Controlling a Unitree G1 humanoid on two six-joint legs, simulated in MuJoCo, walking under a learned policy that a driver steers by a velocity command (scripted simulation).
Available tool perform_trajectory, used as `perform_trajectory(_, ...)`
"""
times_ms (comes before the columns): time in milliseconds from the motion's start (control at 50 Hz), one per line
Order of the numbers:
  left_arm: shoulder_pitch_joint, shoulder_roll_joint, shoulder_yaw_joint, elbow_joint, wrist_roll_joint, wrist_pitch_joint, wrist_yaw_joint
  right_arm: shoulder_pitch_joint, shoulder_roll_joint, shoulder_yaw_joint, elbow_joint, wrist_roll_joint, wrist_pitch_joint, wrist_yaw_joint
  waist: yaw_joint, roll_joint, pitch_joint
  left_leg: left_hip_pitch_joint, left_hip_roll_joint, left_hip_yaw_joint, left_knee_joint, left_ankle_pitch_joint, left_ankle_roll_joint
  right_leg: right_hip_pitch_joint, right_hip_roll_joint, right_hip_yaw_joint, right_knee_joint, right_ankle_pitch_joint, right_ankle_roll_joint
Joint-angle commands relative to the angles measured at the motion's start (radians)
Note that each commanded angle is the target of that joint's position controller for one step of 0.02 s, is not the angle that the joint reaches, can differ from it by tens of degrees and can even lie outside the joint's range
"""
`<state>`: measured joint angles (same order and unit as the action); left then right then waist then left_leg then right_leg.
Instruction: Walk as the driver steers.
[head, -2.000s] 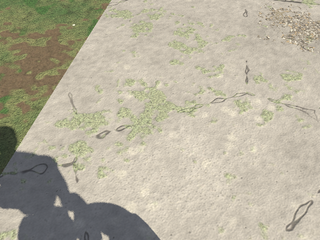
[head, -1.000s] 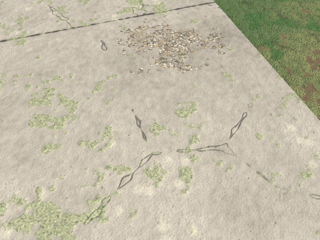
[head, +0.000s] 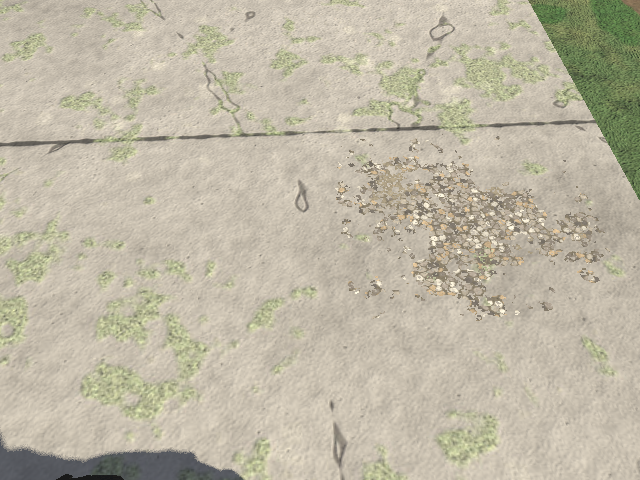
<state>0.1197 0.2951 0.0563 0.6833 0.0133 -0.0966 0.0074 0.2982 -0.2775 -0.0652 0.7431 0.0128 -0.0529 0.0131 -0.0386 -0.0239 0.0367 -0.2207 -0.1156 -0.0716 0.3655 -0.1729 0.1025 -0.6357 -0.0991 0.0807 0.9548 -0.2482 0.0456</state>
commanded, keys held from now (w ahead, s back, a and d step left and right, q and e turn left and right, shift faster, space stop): w+q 0.42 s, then w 0.48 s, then w+e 0.10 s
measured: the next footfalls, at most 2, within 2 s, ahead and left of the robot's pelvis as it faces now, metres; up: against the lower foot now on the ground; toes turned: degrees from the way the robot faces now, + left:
right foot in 0.22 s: +0.32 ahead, -0.14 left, +0.00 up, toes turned +12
left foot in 0.74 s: +0.50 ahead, +0.19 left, +0.00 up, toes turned +22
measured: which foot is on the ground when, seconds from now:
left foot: down 0.00-0.22, up 0.24-0.72, down 0.74-1.00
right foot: up 0.00-0.20, down 0.22-0.74, up 0.76-1.00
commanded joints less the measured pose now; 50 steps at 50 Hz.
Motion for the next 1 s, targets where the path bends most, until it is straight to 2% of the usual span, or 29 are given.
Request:
perform_trajectory(20,-0.04,0.048,0.008,-0.064,0.003,-0.003,0.001,-0.025,-0.177,-0.048,-0.073,0.009,-0.009,-0.021,0.009,0.084,-0.047,-0.05,0.2,-0.165,-0.126,0.242,0.149,0.07,0.04,-0.037,-0.205,0.202,0.03)
perform_trajectory(80,-0.133,0.049,0.005,-0.084,-0.013,-0.014,-0.012,0.024,-0.179,-0.049,-0.061,0.012,0.004,-0.027,-0.035,0.109,-0.047,-0.044,0.197,-0.193,-0.098,0.148,0.12,0.136,0.089,-0.042,-0.366,0.323,0.032)
perform_trajectory(140,-0.153,0.085,0.019,-0.096,-0.022,-0.028,-0.025,0.055,-0.17,-0.048,-0.052,0.016,0.014,-0.031,-0.033,0.125,-0.051,0.043,0.234,-0.288,-0.022,0.085,0.102,0.155,0.101,-0.008,-0.45,0.272,0.008)
perform_trajectory(180,-0.107,0.109,0.032,-0.089,-0.025,-0.038,-0.028,0.038,-0.17,-0.05,-0.059,0.012,0.017,-0.032,0.001,0.155,-0.054,0.076,0.251,-0.345,0.038,0.092,0.083,0.212,0.101,-0.005,-0.476,0.193,-0.025)
perform_trajectory(200,-0.035,0.12,0.042,-0.069,-0.023,-0.043,-0.026,0.02,-0.154,-0.046,-0.066,0.011,0.018,-0.031,0.044,0.159,-0.076,0.067,0.228,-0.343,0.093,0.118,0.063,0.31,0.104,-0.021,-0.517,0.197,-0.049)
perform_trajectory(220,0.069,0.153,0.057,-0.054,-0.009,-0.049,-0.019,0.014,-0.112,-0.031,-0.079,0.006,0.015,-0.028,0.097,0.135,-0.16,0.019,0.178,-0.299,0.242,0.132,0.03,0.496,0.04,0.022,-0.512,0.189,-0.093)
perform_trajectory(240,0.221,0.212,0.07,-0.043,0.002,-0.046,-0.009,0.035,-0.051,-0.008,-0.1,-0.016,0.011,-0.027,0.142,-0.009,-0.304,-0.118,0.098,-0.193,0.533,-0.088,-0.013,0.754,-0.143,0.213,-0.505,0.132,-0.152)
perform_trajectory(260,0.271,0.272,0.085,-0.002,0.008,-0.032,-0.02,0.17,-0.03,0.001,-0.133,0.024,0.001,-0.025,0.066,-0.371,-0.367,-0.471,0.01,-0.102,0.816,-0.451,-0.06,0.975,-0.331,0.705,-0.624,-0.141,-0.307)
perform_trajectory(280,0.228,0.163,0.062,-0.028,-0.012,-0.028,-0.023,0.144,-0.142,-0.019,-0.095,0.032,0.004,-0.029,0.095,-0.206,-0.264,-0.57,0.094,-0.129,0.928,-0.384,-0.076,0.908,-0.314,0.698,-0.664,-0.337,-0.281)
perform_trajectory(300,0.192,0.113,0.047,-0.033,-0.015,-0.021,-0.016,0.034,-0.183,-0.032,-0.109,0.022,0.01,-0.027,0.121,-0.111,-0.151,-0.587,0.123,-0.098,0.947,-0.287,-0.083,0.795,-0.269,0.518,-0.666,-0.283,-0.238)
perform_trajectory(320,0.15,0.1,0.039,-0.036,-0.006,-0.015,-0.015,-0.01,-0.166,-0.032,-0.118,0.011,0.015,-0.027,0.103,-0.042,-0.096,-0.549,0.155,-0.074,0.927,-0.218,-0.089,0.683,-0.226,0.393,-0.68,-0.14,-0.219)
perform_trajectory(340,0.124,0.081,0.033,-0.026,-0.003,-0.011,-0.013,-0.039,-0.153,-0.034,-0.13,0.004,0.015,-0.023,0.088,-0.04,-0.05,-0.533,0.181,-0.074,0.881,-0.175,-0.093,0.608,-0.19,0.305,-0.7,-0.034,-0.216)
perform_trajectory(380,0.111,0.069,0.029,-0.013,-0.001,-0.017,-0.01,-0.023,-0.115,-0.032,-0.135,0.018,0.024,-0.012,0.062,-0.09,-0.036,-0.472,0.213,-0.052,0.833,-0.137,-0.096,0.535,-0.151,0.177,-0.745,0.066,-0.21)
perform_trajectory(480,0.146,0.116,0.044,0.043,-0.005,-0.024,-0.013,-0.094,-0.056,-0.012,-0.162,0.006,0.029,-0.008,0.065,-0.039,-0.019,-0.513,0.221,-0.04,0.644,-0.022,-0.118,0.543,-0.161,0.03,-0.799,0.25,-0.253)
perform_trajectory(580,0.183,0.15,0.047,0.092,-0.028,-0.005,-0.014,-0.244,-0.029,0.008,-0.185,0.003,0.001,0.02,0.11,-0.03,0.016,-0.421,0.194,0.051,0.335,0.163,-0.101,0.562,-0.129,-0.099,-0.804,0.308,-0.227)
perform_trajectory(620,0.225,0.167,0.05,0.12,-0.039,0.005,-0.015,-0.295,-0.034,0.01,-0.206,0.008,-0.004,0.029,0.122,-0.038,0.031,-0.409,0.184,0.071,0.271,0.14,-0.085,0.61,-0.155,-0.096,-0.794,0.329,-0.223)
perform_trajectory(660,0.24,0.182,0.053,0.142,-0.047,0.017,-0.014,-0.313,-0.053,0.004,-0.22,0.009,-0.006,0.034,0.108,-0.055,0.033,-0.39,0.168,0.084,0.222,0.069,-0.056,0.673,-0.183,-0.095,-0.756,0.417,-0.211)
perform_trajectory(680,0.234,0.193,0.055,0.148,-0.05,0.023,-0.012,-0.291,-0.07,-0.004,-0.219,0.005,-0.006,0.035,0.083,-0.069,0.016,-0.337,0.148,0.1,0.197,0.034,-0.037,0.693,-0.186,-0.106,-0.71,0.542,-0.201)
perform_trajectory(700,0.222,0.202,0.056,0.153,-0.054,0.029,-0.008,-0.217,-0.094,-0.018,-0.201,0.0,-0.006,0.032,0.03,-0.079,-0.034,-0.213,0.116,0.127,0.16,0.039,-0.014,0.692,-0.172,-0.134,-0.617,0.704,-0.182)
perform_trajectory(720,0.22,0.19,0.048,0.158,-0.053,0.033,-0.004,-0.072,-0.135,-0.042,-0.153,-0.003,-0.004,0.026,-0.046,-0.065,-0.121,0.004,0.083,0.149,0.121,0.091,0.015,0.64,-0.133,-0.177,-0.45,0.794,-0.155)
perform_trajectory(740,0.219,0.151,0.03,0.143,-0.033,0.029,0.001,0.094,-0.197,-0.067,-0.113,-0.006,0.003,0.012,-0.116,-0.017,-0.235,0.3,0.183,0.024,0.166,0.131,0.057,0.446,-0.092,-0.199,-0.2,0.592,-0.115)
perform_trajectory(760,0.311,0.028,-0.013,0.101,-0.01,0.012,-0.008,0.148,-0.308,-0.083,-0.102,-0.017,0.004,0.003,-0.052,0.25,-0.361,0.623,0.459,-0.481,0.094,-0.02,0.221,0.044,0.079,-0.184,0.194,-0.1,-0.046)
perform_trajectory(780,0.271,0.095,0.0,0.121,-0.027,-0.011,-0.016,0.162,-0.231,-0.061,-0.109,-0.007,0.001,0.006,-0.089,0.209,-0.445,0.633,0.507,-0.679,-0.022,-0.076,0.253,-0.06,0.097,-0.004,0.34,-0.34,-0.05)
perform_trajectory(800,0.19,0.147,0.018,0.088,-0.059,-0.021,-0.022,0.104,-0.19,-0.044,-0.101,-0.008,-0.006,0.009,-0.079,0.175,-0.284,0.523,0.469,-0.516,-0.035,-0.043,0.208,-0.147,0.046,-0.001,0.373,-0.282,-0.06)
perform_trajectory(820,0.139,0.136,0.013,0.077,-0.056,-0.025,-0.019,0.044,-0.16,-0.035,-0.101,-0.005,-0.01,0.01,-0.05,0.127,-0.188,0.383,0.42,-0.378,-0.046,0.036,0.176,-0.137,0.002,-0.023,0.322,-0.193,-0.067)
perform_trajectory(840,0.121,0.128,0.015,0.079,-0.036,-0.023,-0.015,-0.01,-0.13,-0.026,-0.1,-0.009,-0.013,0.013,-0.016,0.095,-0.125,0.259,0.381,-0.293,-0.074,0.112,0.157,-0.101,-0.025,-0.031,0.258,-0.13,-0.062)
perform_trajectory(860,0.14,0.124,0.019,0.087,-0.029,-0.011,-0.015,-0.045,-0.101,-0.018,-0.103,-0.016,-0.019,0.016,0.021,0.108,-0.103,0.17,0.35,-0.235,-0.108,0.168,0.145,-0.034,-0.049,-0.021,0.218,-0.083,-0.058)
perform_trajectory(920,0.179,0.074,0.01,0.106,-0.028,0.024,-0.015,-0.065,-0.108,-0.023,-0.083,-0.013,-0.039,0.014,0.065,0.104,-0.08,0.064,0.344,-0.148,-0.192,0.218,0.164,0.026,-0.056,-0.025,0.148,-0.013,-0.032)
perform_trajectory(1000,0.069,0.055,0.003,0.08,-0.028,0.037,-0.017,-0.032,-0.127,-0.03,-0.038,-0.024,-0.051,-0.003,0.036,0.081,-0.016,0.066,0.33,-0.014,-0.243,0.208,0.131,-0.048,-0.05,-0.005,-0.044,0.202,-0.017)
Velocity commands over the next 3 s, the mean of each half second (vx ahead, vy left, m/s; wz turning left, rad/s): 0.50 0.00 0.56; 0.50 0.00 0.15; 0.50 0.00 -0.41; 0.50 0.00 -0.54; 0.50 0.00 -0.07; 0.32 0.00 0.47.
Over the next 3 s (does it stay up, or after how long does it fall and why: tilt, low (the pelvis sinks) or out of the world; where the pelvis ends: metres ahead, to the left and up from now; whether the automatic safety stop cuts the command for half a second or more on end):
stays up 1.56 0.08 -0.01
